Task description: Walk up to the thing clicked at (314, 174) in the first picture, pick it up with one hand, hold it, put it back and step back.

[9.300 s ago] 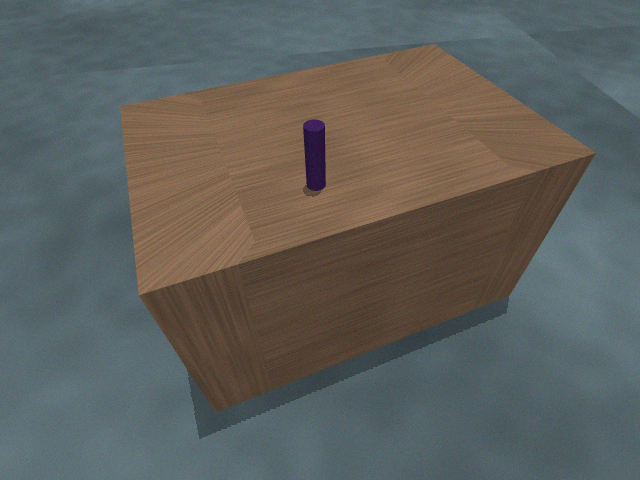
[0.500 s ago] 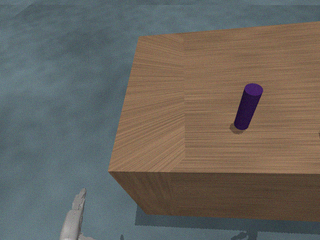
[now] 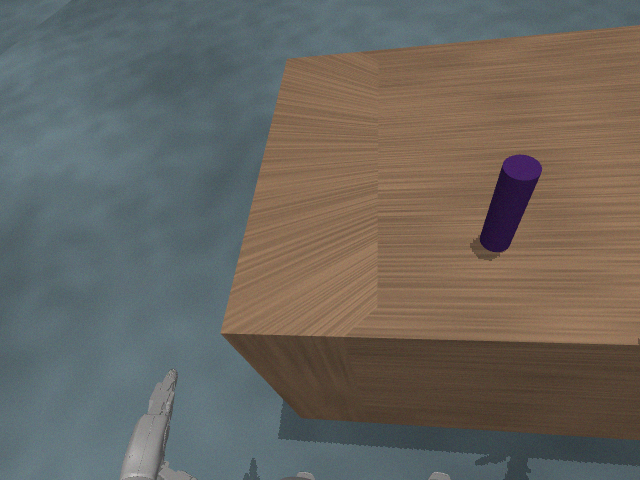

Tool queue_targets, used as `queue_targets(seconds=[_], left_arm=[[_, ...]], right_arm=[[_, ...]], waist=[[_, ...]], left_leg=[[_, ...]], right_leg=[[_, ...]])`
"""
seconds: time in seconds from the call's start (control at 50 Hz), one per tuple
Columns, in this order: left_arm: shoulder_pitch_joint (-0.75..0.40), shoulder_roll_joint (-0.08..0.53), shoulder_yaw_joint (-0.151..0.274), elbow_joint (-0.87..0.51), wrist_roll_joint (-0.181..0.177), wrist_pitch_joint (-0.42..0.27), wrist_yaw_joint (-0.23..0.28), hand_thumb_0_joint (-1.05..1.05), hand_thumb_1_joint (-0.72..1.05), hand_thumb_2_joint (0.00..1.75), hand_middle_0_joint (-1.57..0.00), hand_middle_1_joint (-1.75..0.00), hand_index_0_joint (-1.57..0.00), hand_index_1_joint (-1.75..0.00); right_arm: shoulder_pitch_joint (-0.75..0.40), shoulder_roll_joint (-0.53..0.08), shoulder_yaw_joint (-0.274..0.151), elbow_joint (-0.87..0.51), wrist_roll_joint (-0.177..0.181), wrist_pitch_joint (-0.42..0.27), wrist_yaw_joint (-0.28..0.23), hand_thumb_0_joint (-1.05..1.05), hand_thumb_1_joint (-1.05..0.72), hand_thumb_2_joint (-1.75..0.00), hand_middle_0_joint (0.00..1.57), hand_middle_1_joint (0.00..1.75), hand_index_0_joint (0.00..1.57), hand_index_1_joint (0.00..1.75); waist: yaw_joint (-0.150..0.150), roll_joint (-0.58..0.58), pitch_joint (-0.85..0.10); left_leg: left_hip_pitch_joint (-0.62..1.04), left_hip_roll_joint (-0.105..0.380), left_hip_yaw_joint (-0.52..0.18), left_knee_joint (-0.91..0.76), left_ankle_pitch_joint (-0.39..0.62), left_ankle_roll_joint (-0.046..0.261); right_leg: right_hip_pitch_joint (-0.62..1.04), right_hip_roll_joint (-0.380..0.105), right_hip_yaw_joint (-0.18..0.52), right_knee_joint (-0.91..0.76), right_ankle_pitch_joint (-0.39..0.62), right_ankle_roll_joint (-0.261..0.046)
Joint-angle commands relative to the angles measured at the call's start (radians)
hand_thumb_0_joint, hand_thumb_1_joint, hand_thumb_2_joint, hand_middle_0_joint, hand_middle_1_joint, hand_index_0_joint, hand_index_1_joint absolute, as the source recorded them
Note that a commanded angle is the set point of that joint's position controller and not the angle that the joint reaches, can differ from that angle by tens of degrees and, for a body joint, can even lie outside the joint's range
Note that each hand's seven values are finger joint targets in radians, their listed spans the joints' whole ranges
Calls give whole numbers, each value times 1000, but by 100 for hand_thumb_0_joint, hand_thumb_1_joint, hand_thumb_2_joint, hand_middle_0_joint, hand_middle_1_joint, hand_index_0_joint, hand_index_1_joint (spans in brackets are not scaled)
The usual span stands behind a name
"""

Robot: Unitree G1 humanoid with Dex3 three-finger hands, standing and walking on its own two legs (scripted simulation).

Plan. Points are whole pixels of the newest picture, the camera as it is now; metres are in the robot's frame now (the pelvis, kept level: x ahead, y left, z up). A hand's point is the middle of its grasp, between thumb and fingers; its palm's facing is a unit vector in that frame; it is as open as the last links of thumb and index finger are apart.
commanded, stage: go down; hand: right
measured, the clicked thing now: (506, 208) +0.50 -0.18 +0.00
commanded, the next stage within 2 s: approach in 0.80 s
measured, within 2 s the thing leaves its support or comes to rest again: neither
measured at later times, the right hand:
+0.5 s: hand out of the picture +0.42 -0.37 +0.11, palm faces +0.16 +0.99 +0.02, open 17.5 cm
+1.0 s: hand out of the picture +0.42 -0.36 +0.10, palm faces +0.15 +0.99 +0.03, open 17.6 cm
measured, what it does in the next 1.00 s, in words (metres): stands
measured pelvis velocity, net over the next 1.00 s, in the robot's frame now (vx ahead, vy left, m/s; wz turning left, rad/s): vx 0.00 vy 0.00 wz -0.01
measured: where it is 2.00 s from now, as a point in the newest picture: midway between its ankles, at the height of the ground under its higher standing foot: outside the picture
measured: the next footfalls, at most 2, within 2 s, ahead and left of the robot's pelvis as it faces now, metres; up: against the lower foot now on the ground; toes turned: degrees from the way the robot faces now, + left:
none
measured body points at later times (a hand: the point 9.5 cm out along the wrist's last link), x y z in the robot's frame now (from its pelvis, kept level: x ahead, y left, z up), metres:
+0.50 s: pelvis +0.00 +0.00 +0.00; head +0.09 -0.05 +0.44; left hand +0.16 +0.26 -0.04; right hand +0.41 -0.42 +0.11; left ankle -0.01 +0.15 -0.69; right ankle +0.02 -0.11 -0.69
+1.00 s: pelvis +0.00 +0.00 +0.00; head +0.09 -0.05 +0.44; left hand +0.16 +0.26 -0.05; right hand +0.40 -0.42 +0.11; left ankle -0.01 +0.15 -0.69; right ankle +0.02 -0.11 -0.69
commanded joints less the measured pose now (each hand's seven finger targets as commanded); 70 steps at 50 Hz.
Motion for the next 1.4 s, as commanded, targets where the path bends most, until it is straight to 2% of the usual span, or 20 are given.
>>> queue_targets(seconds=[0.0,0.1,0.3,0.36,0.52,0.58,0.62,0.64,0.68,0.74,0.8,0.82,0.94,1.0,1.06,1.12,1.16,1.22,1.32,1.38], left_arm=[[-34,181,78,-153,-5,-56,12,0,-55,6,-5,-5,-5,-5],[-19,222,103,-190,-5,-53,17,0,-55,6,-5,-5,-4,-5],[-5,196,94,-154,-4,-46,9,0,-55,6,-5,-5,-4,-5],[0,205,97,-168,-6,-42,7,0,-55,6,-5,-5,-4,-5],[-8,208,104,-178,-7,-41,5,0,-56,6,-5,-5,-4,-5],[17,177,77,-139,-10,-33,-4,0,-55,6,-5,-5,-4,-5],[-41,225,111,-214,-11,-41,4,0,-55,6,-5,-5,-4,-5],[2,237,128,-166,-10,-34,9,0,-56,6,-5,-5,-4,-5],[13,168,67,-135,-13,-28,-2,0,-55,6,-5,-5,-4,-5],[6,219,113,-151,-7,-32,8,0,-56,6,-5,-5,-4,-5],[12,157,56,-154,-12,-31,-7,0,-55,5,-5,-5,-5,-5],[-6,174,73,-166,-11,-32,-4,0,-54,5,-5,-5,-5,-5],[-1,187,80,-187,-5,-36,-3,0,-55,4,-5,-5,-5,-5],[-1,166,72,-144,3,-42,-12,0,-55,4,-5,-5,-5,-5],[-19,218,116,-227,7,-52,-8,0,-55,4,-5,-5,-5,-5],[25,168,75,-229,11,-50,-24,0,-53,3,-5,-5,-6,-5],[20,184,101,-279,19,-53,-27,0,-53,3,-5,-5,-5,-5],[58,180,111,-319,31,-46,-38,0,-53,3,-5,-5,-6,-5],[90,221,192,-430,44,-33,-47,0,-54,3,-5,-6,-6,-5],[109,141,131,-456,47,-17,-66,0,-54,4,-5,-5,-6,-5]], right_arm=[[-347,-372,-33,-191,26,-52,5,0,57,-4,5,5,5,5],[-359,-411,-54,-211,26,-43,9,0,56,-3,6,5,6,5],[-343,-361,-25,-181,24,-38,10,0,56,-4,6,5,5,5],[-361,-427,-62,-218,18,-44,3,0,57,-4,6,5,6,5],[-344,-390,-50,-254,32,-56,18,0,56,-3,6,5,6,5],[-258,-347,-39,-211,38,-45,20,0,57,-4,6,5,5,5],[-358,-401,-65,-315,43,-56,14,0,55,-4,6,5,6,5],[-326,-391,-59,-276,44,-52,15,0,55,-4,6,5,6,5],[-281,-315,-19,-231,43,-42,18,0,57,-4,6,5,5,5],[-300,-364,-46,-207,39,-51,12,0,58,-4,5,5,5,5],[-292,-364,-47,-246,35,-52,13,0,58,-4,6,5,5,5],[-326,-399,-65,-270,34,-58,10,0,58,-4,6,5,6,5],[-348,-351,-34,-235,38,-58,13,0,56,-3,6,4,5,4],[-315,-234,34,-153,37,-57,21,0,57,-3,6,4,5,4],[-358,-214,51,-155,28,-70,5,0,57,-3,5,4,5,4],[-378,-155,73,-145,28,-97,-15,0,56,-3,6,4,6,4],[-393,-133,81,-153,18,-118,-41,0,55,-3,6,4,6,4],[-418,-148,64,-168,-3,-150,-89,0,56,-4,5,4,5,4],[-451,-169,28,-257,-40,-192,-175,0,57,-2,6,4,5,4],[-484,-96,46,-289,-51,-206,-216,0,57,-2,6,4,5,4]], waist=[[-20,-265,-357],[-17,-243,-404],[-6,-244,-358],[-18,-252,-373],[-26,-308,-432],[-36,-268,-381],[-21,-293,-476],[-17,-292,-438],[-20,-261,-352],[-12,-248,-383],[-35,-273,-363],[-31,-268,-389],[-6,-270,-373],[13,-231,-311],[42,-195,-365],[44,-199,-351],[60,-209,-396],[56,-243,-393],[57,-300,-494],[41,-337,-536]], left_leg=[[30,-28,-3,-69,232,55],[44,-31,0,-66,257,53],[12,-28,-4,-55,265,52],[44,-26,-8,-54,265,54],[7,-30,-2,-34,278,57],[19,-32,1,-43,272,56],[49,-31,-1,-41,305,54],[39,-32,1,-42,306,54],[17,-32,2,-45,283,54],[17,-30,1,-44,286,55],[33,-26,-6,-46,283,56],[43,-27,-7,-46,283,55],[5,-31,0,-41,252,56],[-44,-28,-5,-26,239,53],[-46,-29,-6,-14,226,51],[-96,-32,-3,19,223,50],[-125,-32,-2,46,217,50],[-157,-34,-6,78,196,53],[-168,-37,-9,130,211,57],[-175,-45,2,158,225,61]], right_leg=[[379,17,31,-105,304,0],[402,16,36,-95,338,-3],[367,20,33,-81,348,-5],[350,25,28,-85,311,-8],[425,12,39,-68,430,2],[392,16,36,-76,414,3],[456,14,38,-71,453,2],[447,14,38,-70,463,3],[389,17,37,-78,431,-3],[403,12,39,-72,427,-2],[379,22,28,-79,390,-5],[389,21,29,-78,388,-4],[394,14,37,-76,370,0],[319,17,35,-57,318,-7],[310,17,40,-42,266,-14],[288,16,43,-14,288,-11],[297,13,45,7,294,-9],[247,17,38,34,263,-7],[255,14,34,89,296,-1],[266,7,36,114,366,10]])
